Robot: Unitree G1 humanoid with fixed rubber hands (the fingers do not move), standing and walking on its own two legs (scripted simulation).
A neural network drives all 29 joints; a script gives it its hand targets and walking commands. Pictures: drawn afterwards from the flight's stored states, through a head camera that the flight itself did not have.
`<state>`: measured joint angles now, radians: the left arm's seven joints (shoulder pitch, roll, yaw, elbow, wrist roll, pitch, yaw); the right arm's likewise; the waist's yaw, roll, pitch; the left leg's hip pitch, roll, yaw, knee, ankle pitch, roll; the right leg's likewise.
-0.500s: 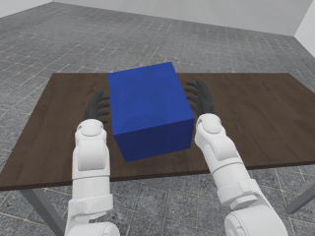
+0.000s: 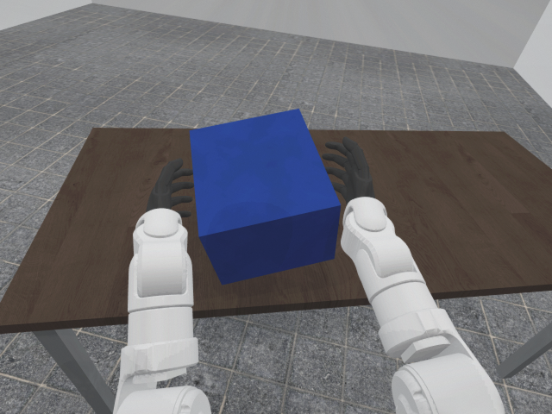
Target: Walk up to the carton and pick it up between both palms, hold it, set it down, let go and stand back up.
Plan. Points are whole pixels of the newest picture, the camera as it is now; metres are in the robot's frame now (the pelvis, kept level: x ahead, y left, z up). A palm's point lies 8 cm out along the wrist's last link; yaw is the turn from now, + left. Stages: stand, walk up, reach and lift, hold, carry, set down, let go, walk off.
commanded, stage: hold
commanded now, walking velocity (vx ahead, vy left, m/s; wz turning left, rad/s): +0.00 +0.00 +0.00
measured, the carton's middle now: (261, 194) +0.43 +0.01 +0.13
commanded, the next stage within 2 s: none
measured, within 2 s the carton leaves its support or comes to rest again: neither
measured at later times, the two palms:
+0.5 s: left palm (166, 212) +0.36 +0.14 +0.16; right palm (360, 195) +0.37 -0.12 +0.18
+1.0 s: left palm (167, 212) +0.36 +0.14 +0.16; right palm (359, 196) +0.37 -0.12 +0.18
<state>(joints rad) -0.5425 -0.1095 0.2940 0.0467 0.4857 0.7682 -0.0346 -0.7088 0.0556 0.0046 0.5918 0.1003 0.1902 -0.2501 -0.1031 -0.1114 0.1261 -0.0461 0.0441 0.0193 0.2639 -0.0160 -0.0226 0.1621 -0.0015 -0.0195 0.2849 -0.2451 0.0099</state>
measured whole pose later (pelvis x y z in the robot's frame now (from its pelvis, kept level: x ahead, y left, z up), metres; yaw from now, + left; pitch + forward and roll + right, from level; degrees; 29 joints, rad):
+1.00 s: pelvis +0.00 +0.00 +0.00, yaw +0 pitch -12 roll +0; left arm -0.53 -0.11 0.29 0.02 0.49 0.77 -0.05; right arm -0.69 0.05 0.03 0.55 0.11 0.19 -0.27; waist -0.11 -0.11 0.14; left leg -0.04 0.04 0.02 0.26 -0.02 -0.03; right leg 0.17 0.00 -0.02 0.28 -0.25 0.01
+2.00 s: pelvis +0.00 +0.00 +0.00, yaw +0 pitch -11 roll +0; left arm -0.53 -0.11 0.29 0.03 0.48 0.77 -0.03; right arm -0.70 0.05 0.01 0.58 0.10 0.18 -0.25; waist -0.10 -0.11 0.13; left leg -0.05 0.04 0.02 0.26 -0.01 -0.02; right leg 0.16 0.00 -0.02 0.28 -0.24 0.01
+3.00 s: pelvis +0.00 +0.00 +0.00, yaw +0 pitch -12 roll +0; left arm -0.51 -0.11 0.28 0.00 0.48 0.77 -0.04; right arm -0.68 0.05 0.03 0.55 0.12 0.19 -0.27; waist -0.11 -0.11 0.14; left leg -0.04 0.05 0.02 0.26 -0.02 -0.03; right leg 0.17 0.00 -0.02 0.28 -0.25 0.01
